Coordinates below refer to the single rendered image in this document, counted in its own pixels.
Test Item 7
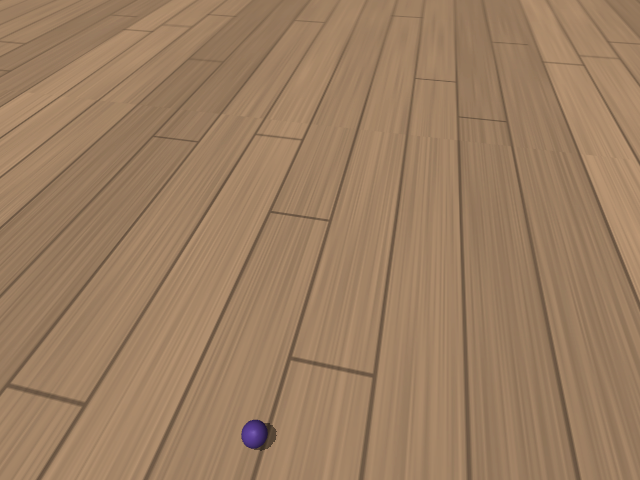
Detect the ball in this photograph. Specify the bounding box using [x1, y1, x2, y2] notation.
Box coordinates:
[241, 420, 268, 449]

